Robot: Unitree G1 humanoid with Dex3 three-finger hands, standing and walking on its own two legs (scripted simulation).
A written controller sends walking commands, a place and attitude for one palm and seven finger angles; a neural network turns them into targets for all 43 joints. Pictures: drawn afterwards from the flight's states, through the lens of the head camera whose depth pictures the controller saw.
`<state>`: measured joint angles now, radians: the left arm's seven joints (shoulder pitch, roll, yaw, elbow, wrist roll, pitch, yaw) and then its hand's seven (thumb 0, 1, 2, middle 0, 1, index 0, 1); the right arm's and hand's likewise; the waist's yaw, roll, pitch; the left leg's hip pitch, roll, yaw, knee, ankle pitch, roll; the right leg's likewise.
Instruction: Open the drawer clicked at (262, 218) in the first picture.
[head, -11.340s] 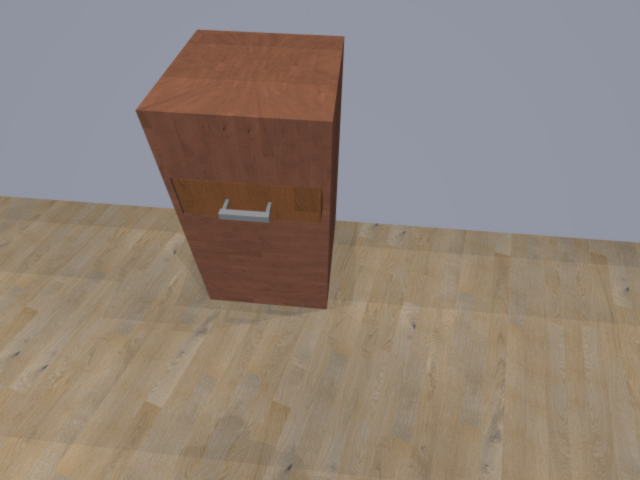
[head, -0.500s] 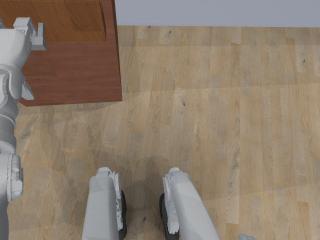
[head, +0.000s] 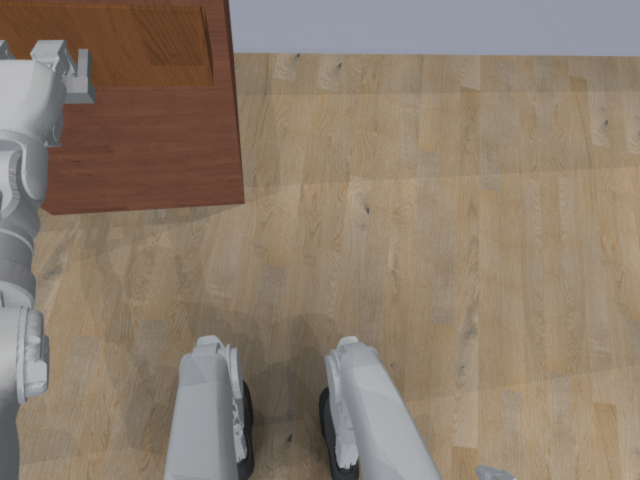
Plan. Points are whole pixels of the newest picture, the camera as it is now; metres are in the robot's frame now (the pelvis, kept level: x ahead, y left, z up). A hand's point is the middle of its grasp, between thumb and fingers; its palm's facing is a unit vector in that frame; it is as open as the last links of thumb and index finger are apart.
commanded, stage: close the thumb around the handle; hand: left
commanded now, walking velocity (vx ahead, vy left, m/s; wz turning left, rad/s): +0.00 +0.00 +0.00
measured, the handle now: (27, 75) +0.57 +0.32 -0.02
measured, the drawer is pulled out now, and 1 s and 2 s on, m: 0.00 0.04 0.10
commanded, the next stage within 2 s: pull the drawer open in 0.16 s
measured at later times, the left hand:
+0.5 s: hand (43, 130) +0.51 +0.31 -0.04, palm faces -0.07 -0.03 -1.00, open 5.2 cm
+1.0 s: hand (42, 162) +0.47 +0.30 -0.04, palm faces -0.05 -0.05 -1.00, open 5.3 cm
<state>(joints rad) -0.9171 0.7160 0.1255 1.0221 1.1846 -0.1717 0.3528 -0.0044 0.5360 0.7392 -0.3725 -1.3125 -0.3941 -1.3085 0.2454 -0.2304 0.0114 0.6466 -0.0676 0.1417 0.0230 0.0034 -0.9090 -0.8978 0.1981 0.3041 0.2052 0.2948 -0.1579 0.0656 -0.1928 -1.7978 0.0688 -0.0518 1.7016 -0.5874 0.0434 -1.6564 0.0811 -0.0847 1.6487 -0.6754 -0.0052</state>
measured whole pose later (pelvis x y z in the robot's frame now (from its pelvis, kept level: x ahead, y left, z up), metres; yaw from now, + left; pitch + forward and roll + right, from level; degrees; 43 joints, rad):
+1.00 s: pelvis +0.02 +0.01 +0.03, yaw +1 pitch +37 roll -7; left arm -0.65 0.58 0.14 0.85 1.15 -0.20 0.45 0.01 0.79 0.80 -0.32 -1.35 -0.41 -1.35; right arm 0.18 -0.24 -0.04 0.64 -0.08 0.18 0.04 0.00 -0.91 -0.90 0.20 0.30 0.20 0.29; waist -0.09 0.06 -0.20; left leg -1.66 0.06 -0.02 1.61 -0.61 0.05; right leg -1.53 0.08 -0.05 1.57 -0.69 0.00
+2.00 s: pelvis +0.01 +0.00 +0.03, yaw +2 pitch +34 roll -5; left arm -0.46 0.50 0.13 0.78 1.16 -0.21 0.53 0.03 0.77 0.79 -0.31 -1.35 -0.40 -1.35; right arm 0.17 -0.24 -0.05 0.66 -0.07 0.17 0.03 0.01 -0.91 -0.90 0.20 0.30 0.20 0.29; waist -0.05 0.06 -0.22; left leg -1.61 0.06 -0.01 1.60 -0.60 0.04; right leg -1.49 0.07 -0.04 1.57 -0.68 0.00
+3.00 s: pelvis +0.02 +0.00 +0.04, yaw +2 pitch +33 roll -5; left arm -0.32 0.45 0.11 0.66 1.16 -0.19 0.56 0.03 0.76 0.78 -0.30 -1.35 -0.39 -1.33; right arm 0.14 -0.23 -0.05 0.64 -0.07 0.17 0.03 0.01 -0.91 -0.90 0.20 0.30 0.20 0.29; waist -0.03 0.06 -0.23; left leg -1.57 0.06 -0.01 1.58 -0.60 0.04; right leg -1.45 0.07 -0.04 1.55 -0.69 0.00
